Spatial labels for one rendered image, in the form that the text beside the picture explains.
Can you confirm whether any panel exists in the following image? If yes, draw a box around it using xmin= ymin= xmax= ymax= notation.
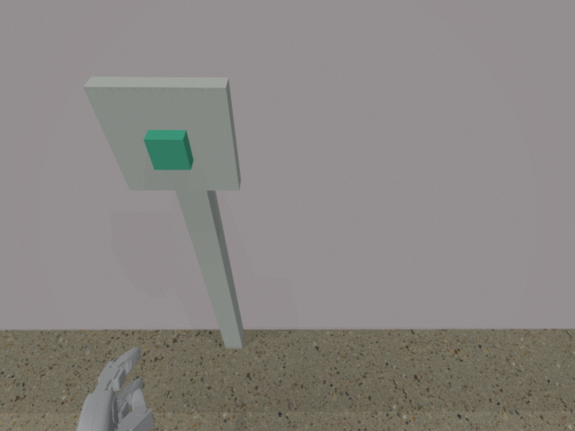
xmin=84 ymin=76 xmax=244 ymax=348

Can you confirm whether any button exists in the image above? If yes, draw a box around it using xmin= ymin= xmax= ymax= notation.
xmin=144 ymin=130 xmax=193 ymax=170

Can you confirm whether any robot left hand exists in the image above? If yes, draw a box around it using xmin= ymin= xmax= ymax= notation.
xmin=76 ymin=347 xmax=153 ymax=431

